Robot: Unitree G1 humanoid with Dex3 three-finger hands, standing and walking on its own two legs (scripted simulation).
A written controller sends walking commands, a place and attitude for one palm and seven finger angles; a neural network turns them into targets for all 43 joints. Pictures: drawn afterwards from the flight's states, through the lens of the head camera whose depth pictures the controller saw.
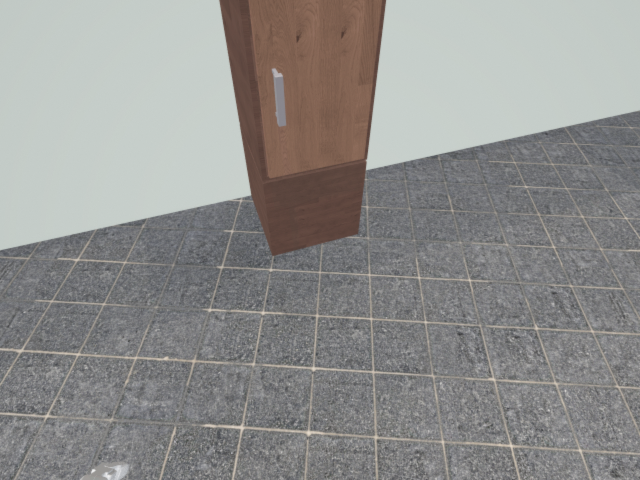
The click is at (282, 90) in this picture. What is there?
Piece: cupboard door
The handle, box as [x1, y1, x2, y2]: [272, 68, 285, 126]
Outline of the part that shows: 274,68 272,69 274,78 276,102 275,113 277,117 277,123 280,126 285,125 282,75 278,73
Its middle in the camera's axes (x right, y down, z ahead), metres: -0.12 -0.39 +1.06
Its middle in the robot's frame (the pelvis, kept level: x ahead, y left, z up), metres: +1.05 +0.18 -0.05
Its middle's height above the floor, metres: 0.72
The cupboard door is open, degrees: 0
